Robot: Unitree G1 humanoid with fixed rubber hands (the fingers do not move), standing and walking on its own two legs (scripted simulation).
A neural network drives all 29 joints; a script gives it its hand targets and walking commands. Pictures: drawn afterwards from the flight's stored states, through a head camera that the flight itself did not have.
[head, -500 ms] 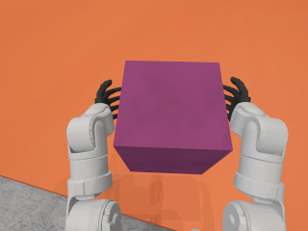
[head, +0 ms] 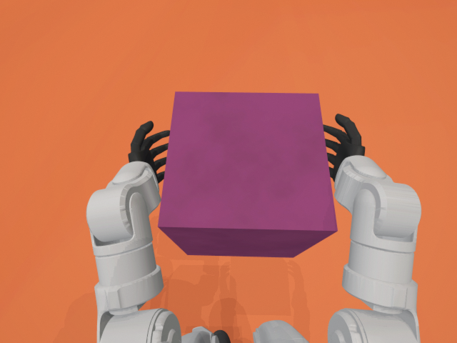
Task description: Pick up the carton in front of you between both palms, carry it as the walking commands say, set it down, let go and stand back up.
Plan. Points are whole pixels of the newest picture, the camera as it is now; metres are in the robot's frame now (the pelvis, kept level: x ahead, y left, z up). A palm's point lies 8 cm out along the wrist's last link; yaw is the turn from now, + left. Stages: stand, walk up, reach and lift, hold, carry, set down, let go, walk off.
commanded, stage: carry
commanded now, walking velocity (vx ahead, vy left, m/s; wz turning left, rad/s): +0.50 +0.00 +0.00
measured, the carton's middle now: (242, 186) +0.36 -0.04 +0.05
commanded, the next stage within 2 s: none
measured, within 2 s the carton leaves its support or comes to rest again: neither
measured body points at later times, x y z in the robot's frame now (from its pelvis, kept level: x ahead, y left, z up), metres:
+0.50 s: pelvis +0.29 -0.04 +0.03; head +0.31 -0.04 +0.48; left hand +0.63 +0.14 +0.13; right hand +0.66 -0.16 +0.14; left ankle +0.31 +0.08 -0.66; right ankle +0.26 -0.12 -0.71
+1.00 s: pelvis +0.62 -0.01 +0.03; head +0.63 -0.01 +0.48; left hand +0.90 +0.14 +0.13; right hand +0.90 -0.17 +0.13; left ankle +0.48 +0.09 -0.71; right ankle +0.73 -0.11 -0.70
